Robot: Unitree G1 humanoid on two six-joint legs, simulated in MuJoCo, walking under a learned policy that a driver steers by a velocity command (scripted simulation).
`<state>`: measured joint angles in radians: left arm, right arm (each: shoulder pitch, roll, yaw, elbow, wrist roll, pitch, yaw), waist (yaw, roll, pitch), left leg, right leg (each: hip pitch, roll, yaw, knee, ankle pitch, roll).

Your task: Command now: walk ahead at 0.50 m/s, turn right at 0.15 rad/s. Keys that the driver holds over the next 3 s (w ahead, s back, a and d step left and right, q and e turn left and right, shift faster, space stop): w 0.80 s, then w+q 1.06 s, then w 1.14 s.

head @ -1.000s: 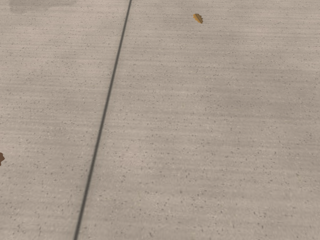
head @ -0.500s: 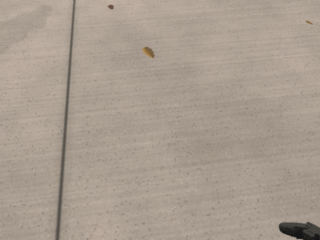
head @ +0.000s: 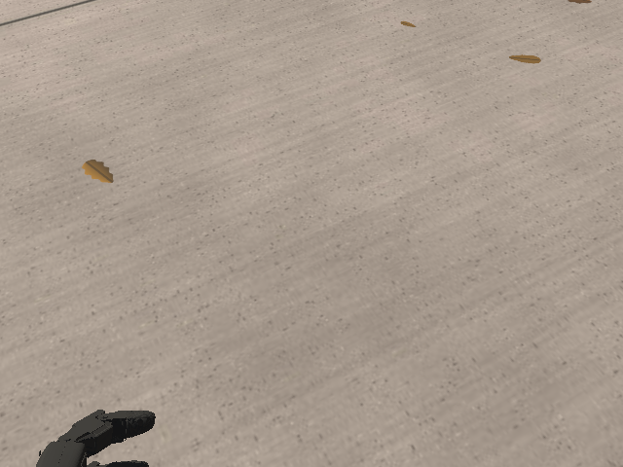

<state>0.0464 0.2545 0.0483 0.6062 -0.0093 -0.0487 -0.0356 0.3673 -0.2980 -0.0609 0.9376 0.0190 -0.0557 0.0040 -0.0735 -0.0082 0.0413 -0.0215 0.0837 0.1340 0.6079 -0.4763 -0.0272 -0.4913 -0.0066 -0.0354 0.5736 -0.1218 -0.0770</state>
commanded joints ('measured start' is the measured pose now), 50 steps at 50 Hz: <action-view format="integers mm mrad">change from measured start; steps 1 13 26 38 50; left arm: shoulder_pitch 418 243 457 131 56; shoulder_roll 237 162 27 86 149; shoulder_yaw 81 52 4 23 44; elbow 37 107 168 120 100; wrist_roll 1 6 9 7 -4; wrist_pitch -3 -43 -20 -18 -67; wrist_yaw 17 31 44 44 9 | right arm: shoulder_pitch -6 -265 58 -107 -12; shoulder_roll -106 -41 -294 -129 -160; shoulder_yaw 1 9 -69 -20 -36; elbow -90 -161 -96 -102 -51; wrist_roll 5 -16 -23 -19 7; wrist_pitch -57 -21 -33 -48 2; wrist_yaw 13 14 33 8 -17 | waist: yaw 201 88 9 57 102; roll -150 -45 321 60 100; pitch -432 -8 -382 -28 -59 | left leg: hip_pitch -701 -634 374 -127 -19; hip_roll -60 56 290 129 123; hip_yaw -210 -170 -751 -283 -304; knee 708 172 -201 -490 -217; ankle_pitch -117 485 225 490 654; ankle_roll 40 -3 351 259 176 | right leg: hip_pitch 908 327 -91 -187 166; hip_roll -382 -181 70 -138 -19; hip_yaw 754 136 26 94 47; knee -231 -450 591 286 -141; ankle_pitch -131 157 -326 58 71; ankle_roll -281 -158 67 88 38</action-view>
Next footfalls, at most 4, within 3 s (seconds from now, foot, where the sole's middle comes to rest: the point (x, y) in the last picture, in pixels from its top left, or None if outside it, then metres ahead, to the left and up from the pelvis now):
0.50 left None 0.44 0.14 -0.76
1.02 right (347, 335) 0.73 -0.10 -0.76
1.54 left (211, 269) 0.94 0.22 -0.76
2.04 right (225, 167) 1.30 0.19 -0.76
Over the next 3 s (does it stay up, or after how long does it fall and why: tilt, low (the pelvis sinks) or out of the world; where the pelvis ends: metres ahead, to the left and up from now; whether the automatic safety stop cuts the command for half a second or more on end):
stays up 1.50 0.52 0.02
